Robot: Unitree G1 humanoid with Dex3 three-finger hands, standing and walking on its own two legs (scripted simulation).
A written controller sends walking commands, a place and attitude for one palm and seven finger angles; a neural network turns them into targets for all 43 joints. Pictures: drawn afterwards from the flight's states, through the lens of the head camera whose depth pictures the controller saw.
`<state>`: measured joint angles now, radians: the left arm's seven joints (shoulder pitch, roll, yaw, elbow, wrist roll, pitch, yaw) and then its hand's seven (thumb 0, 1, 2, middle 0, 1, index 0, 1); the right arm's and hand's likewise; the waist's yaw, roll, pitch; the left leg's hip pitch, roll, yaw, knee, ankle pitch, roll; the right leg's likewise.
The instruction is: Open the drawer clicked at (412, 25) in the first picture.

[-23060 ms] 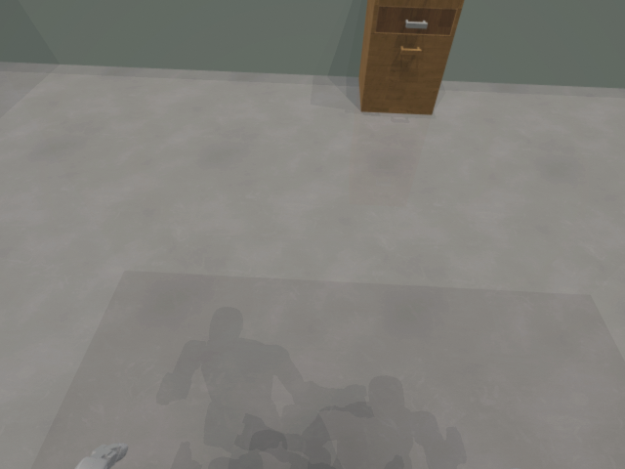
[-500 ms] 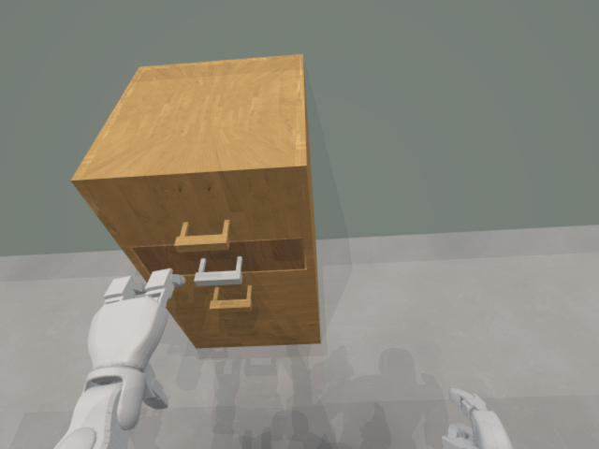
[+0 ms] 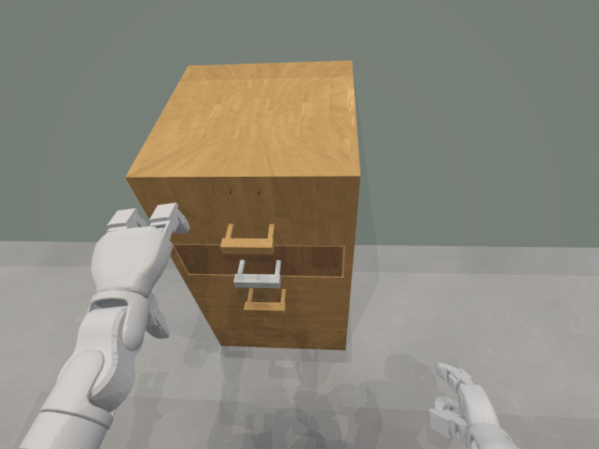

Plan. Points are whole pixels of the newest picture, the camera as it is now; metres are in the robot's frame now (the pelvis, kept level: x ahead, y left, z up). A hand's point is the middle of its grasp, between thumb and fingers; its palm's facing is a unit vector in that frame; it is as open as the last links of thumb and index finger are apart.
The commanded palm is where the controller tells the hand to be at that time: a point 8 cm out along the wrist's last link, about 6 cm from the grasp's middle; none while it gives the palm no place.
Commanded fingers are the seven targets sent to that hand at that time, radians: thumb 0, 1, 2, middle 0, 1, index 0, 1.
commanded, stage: raise the hand with hooked fingers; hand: left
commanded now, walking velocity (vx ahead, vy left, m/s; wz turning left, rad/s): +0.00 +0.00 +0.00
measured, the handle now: (258, 272) +0.51 +0.18 -0.23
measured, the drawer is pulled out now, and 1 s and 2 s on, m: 0.00 0.00 0.00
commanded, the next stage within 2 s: move the hooked fingers above the handle in 0.48 s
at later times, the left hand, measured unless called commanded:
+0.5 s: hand (145, 280) +0.29 +0.24 +0.09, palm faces +0.10 -0.08 -0.99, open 13.8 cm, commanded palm +0.26 +0.24 +0.14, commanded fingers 0.00 -0.50 0.30 -0.30 -1.20 -0.30 -1.20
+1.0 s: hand (198, 292) +0.33 +0.21 -0.02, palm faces +0.00 -0.05 -1.00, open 13.8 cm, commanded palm +0.32 +0.22 +0.02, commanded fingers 0.00 -0.50 0.30 -0.30 -1.20 -0.30 -1.20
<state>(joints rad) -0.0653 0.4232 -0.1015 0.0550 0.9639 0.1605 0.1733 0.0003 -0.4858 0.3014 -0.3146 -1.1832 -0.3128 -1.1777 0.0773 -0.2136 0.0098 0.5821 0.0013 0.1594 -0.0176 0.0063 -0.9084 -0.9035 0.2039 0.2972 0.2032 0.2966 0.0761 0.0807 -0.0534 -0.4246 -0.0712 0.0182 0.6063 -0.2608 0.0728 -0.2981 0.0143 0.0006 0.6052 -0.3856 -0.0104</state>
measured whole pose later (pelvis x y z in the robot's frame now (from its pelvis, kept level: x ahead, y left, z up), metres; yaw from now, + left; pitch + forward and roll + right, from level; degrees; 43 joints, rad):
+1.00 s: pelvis -0.01 -0.04 -0.02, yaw +0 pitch +14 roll +0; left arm -0.22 0.40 -0.02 0.50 1.07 -0.10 0.36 0.00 -0.48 0.30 -0.32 -1.20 -0.32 -1.20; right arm 0.17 -0.25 -0.06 0.67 -0.02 0.12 -0.04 0.00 -0.91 -0.90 0.20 0.30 0.20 0.30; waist 0.04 0.05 -0.12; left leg -0.72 -0.03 -0.01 0.80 -0.32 0.02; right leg -0.59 0.06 -0.03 0.81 -0.46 -0.06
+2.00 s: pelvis -0.07 -0.01 -0.19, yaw -5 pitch +34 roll -6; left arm -0.92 0.40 -0.05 1.22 1.17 0.13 0.72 0.00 -0.48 0.30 -0.34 -1.47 -0.31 -1.21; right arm 0.22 -0.23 -0.01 0.77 -0.07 0.05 0.06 0.00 -0.91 -0.90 0.20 0.30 0.20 0.30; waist -0.13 0.08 -0.24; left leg -1.68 0.01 0.00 1.57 -0.49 0.07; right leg -1.52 0.08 -0.08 1.58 -0.65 -0.03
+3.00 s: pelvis -0.10 -0.02 -0.25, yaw -5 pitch +34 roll -5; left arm -1.04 0.56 -0.18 1.05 1.08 0.12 0.37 0.00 -0.49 0.30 -0.41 -1.64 -0.32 -1.20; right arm 0.18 -0.25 0.05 0.70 0.00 0.00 -0.04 0.00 -0.91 -0.90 0.21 0.30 0.21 0.30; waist -0.11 0.05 -0.25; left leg -1.87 0.01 -0.02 1.75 -0.48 0.05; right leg -1.73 0.08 -0.11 1.79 -0.67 -0.06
